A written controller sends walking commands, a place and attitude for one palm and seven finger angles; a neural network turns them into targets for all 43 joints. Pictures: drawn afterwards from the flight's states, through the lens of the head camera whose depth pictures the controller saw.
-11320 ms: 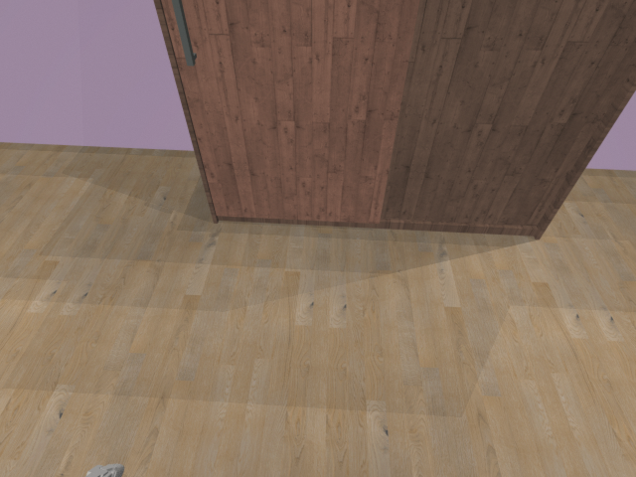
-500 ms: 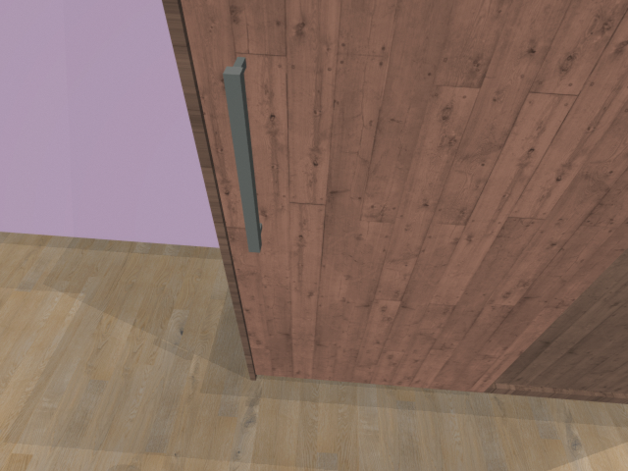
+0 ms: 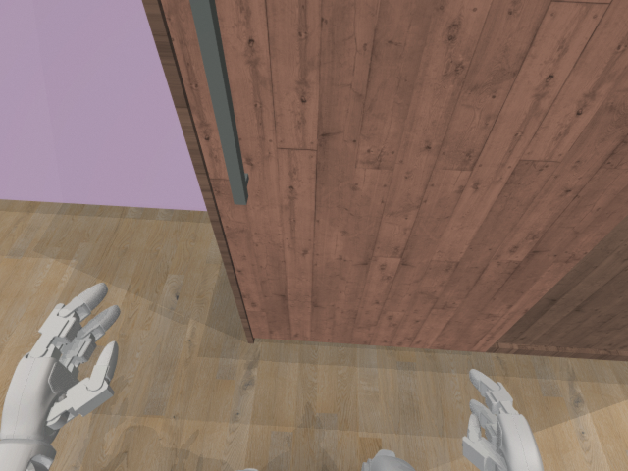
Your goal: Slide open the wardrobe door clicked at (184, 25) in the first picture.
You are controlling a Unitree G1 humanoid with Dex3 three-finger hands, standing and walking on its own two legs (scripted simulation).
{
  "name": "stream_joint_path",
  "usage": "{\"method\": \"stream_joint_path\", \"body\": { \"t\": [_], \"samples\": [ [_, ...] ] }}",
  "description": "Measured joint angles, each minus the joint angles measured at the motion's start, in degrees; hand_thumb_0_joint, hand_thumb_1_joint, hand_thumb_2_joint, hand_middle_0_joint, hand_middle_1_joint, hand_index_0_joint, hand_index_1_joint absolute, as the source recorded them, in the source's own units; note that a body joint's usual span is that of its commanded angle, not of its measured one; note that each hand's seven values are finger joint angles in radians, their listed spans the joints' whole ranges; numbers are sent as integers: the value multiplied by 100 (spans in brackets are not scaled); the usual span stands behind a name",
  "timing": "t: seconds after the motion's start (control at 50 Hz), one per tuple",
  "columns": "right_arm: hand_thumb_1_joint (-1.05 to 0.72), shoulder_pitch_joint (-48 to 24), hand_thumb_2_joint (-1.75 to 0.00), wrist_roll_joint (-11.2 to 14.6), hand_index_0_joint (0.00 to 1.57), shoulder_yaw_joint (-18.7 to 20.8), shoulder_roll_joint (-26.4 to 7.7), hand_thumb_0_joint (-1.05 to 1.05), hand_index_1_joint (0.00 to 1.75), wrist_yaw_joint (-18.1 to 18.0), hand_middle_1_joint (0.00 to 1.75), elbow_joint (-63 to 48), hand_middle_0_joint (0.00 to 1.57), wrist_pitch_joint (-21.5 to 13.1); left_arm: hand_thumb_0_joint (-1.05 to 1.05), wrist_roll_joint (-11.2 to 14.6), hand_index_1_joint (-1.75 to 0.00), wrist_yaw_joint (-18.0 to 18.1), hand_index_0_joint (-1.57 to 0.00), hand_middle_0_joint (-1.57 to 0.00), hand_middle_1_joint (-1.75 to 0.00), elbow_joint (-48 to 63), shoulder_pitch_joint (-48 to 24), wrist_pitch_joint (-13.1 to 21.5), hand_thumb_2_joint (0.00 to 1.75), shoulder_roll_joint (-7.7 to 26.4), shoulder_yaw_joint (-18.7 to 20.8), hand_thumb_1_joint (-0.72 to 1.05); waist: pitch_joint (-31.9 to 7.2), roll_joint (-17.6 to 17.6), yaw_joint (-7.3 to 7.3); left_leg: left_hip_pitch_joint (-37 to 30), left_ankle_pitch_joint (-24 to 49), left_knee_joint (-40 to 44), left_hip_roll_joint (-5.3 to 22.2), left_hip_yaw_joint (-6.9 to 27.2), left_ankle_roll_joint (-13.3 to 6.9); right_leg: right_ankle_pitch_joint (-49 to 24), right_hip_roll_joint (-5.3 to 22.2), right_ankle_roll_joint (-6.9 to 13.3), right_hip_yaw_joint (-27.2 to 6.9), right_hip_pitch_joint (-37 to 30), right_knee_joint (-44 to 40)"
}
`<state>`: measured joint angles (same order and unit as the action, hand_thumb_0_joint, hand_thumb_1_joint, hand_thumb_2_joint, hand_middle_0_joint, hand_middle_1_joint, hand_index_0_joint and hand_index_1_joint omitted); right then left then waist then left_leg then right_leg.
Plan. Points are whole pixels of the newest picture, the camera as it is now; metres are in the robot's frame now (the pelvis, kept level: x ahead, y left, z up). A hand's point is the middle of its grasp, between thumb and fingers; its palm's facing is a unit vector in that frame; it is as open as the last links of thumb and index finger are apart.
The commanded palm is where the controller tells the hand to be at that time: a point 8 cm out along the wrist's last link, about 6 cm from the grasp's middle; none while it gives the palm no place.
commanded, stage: raise the hand with hooked fingers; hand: left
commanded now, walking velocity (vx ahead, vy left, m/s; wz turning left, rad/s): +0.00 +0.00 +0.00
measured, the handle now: (228, 108) +0.52 +0.15 +0.17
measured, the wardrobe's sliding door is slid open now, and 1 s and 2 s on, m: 0.00 0.00 0.00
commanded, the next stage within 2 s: move the hooked fingers beside the handle in 1.80 s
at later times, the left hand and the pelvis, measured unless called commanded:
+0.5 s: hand (66, 355) +0.22 +0.28 +0.08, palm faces +0.05 -1.00 -0.08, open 10.9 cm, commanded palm +0.18 +0.32 +0.09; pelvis +0.00 +0.02 +0.00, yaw +1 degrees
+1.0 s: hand (31, 283) +0.26 +0.30 +0.15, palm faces +0.08 -0.99 -0.07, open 13.6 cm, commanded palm +0.23 +0.34 +0.16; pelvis +0.02 +0.02 +0.03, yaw +1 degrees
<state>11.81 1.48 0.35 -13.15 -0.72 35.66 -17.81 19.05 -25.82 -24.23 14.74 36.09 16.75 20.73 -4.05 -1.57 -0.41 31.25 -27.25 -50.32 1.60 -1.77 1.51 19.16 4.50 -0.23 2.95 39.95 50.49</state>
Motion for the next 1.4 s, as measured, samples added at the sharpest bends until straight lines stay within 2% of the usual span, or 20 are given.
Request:
{"method": "stream_joint_path", "body": {
  "t": [0.02, 0.06, 0.1, 0.14, 0.22, 0.3, 0.4, 0.52, 0.78, 1.0, 1.16, 1.4],
  "samples": [
    [-90, -34, -90, 17, 20, -21, -37, 1, 30, 3, 30, -112, 20, -21, 0, 127, -42, -317, -21, -22, -42, 7, 11, -11, 82, 40, 79, 72, -22, 6, -21, 216, -45, -265, 22, 14, -9, 95, -15, 5, -3, 208, 237],
    [-90, -77, -90, 55, 21, -46, -106, 1, 30, -43, 30, -268, 20, -15, 0, 388, -45, -751, -22, -22, -44, 96, 82, -263, 80, 80, 217, 67, -37, 0, -74, 497, -340, -677, 54, 40, -9, 243, -36, 12, -5, 479, 575],
    [-90, -78, -90, 58, 21, -39, -179, 1, 30, -132, 30, -369, 20, -6, 1, 550, -48, -878, -22, -23, -47, 356, 172, -632, 78, 45, 310, 63, 2, 25, -130, 639, -489, -928, 82, 104, 27, 330, -48, 14, 45, 570, 743],
    [-90, -50, -90, 40, 21, -14, -233, 1, 30, -208, 30, -396, 20, -12, 1, 548, -51, -793, -22, -23, -50, 761, 268, -921, 76, 4, 338, 58, 40, 60, -192, 702, -562, -1074, 103, 177, 16, 374, -58, 8, 114, 569, 802],
    [-90, 13, -90, 21, 20, 15, -224, 2, 30, -280, 30, -331, 20, -10, 1, 352, -57, -472, -23, -24, -56, 1596, 412, -1292, 72, -8, 199, 49, 53, 117, -227, 708, -581, -1119, 111, 306, -18, 358, -57, -4, 243, 457, 715],
    [-90, 61, -90, 46, 20, -62, -130, 2, 30, -321, 30, -302, 20, 55, 1, 199, -62, -277, -23, -24, -62, 1971, 356, -1659, 68, 133, 85, 40, 36, 166, -155, 612, -495, -968, 99, 351, -42, 258, -52, -25, 296, 296, 492],
    [-90, 200, -90, 76, 20, -206, -21, 2, 30, -350, 30, -363, 20, 109, 1, 226, -70, -101, -24, -25, -69, 2045, 272, -2043, 63, 327, 143, 28, -2, 222, -45, 350, -357, -641, 88, 296, -72, 106, -62, -60, 261, 34, 150],
    [-90, 413, -90, 91, 21, -296, -51, 2, 30, -362, 30, -369, 20, 92, 0, 291, -79, -14, -25, -26, -78, 2036, 208, -2259, 57, 396, 246, 14, -57, 275, -28, -2, -229, -269, 66, 227, -113, -27, -63, -106, 211, -305, -215],
    [-90, 436, -90, 136, 20, -290, -187, 2, 30, -492, 30, -219, 20, 11, 0, 177, -98, 38, -27, -28, -98, 2020, -231, -2681, 44, 464, 292, -16, 32, 291, -111, -807, -17, 410, 28, 190, -156, -219, -59, -158, 207, -1116, -872],
    [-90, 333, -90, 163, 20, -400, -135, 2, 30, -571, 30, -196, 20, 67, -1, 125, -114, -29, -29, -30, -114, 1760, -909, -3263, 34, 620, 450, -41, 128, 359, -181, -1448, 221, 1046, 24, 169, -145, -406, -83, -154, 217, -1734, -1438],
    [-90, 337, -90, 192, 21, -458, -134, 2, 30, -606, 30, -123, 20, 186, -1, 72, -119, -76, -30, -30, -118, 1519, -1413, -3591, 31, 743, 563, -48, 198, 395, -206, -1789, 387, 1449, 25, 167, -122, -517, -100, -134, 233, -2048, -1762],
    [-90, 362, -90, 256, 20, -443, -197, 2, 30, -588, 30, -84, 20, 376, -1, 50, -120, -146, -30, -31, -120, 1213, -2049, -4017, 30, 953, 675, -50, 214, 452, -179, -2132, 595, 1932, 29, 147, -85, -638, -123, -101, 231, -2322, -2097]
  ]
}}
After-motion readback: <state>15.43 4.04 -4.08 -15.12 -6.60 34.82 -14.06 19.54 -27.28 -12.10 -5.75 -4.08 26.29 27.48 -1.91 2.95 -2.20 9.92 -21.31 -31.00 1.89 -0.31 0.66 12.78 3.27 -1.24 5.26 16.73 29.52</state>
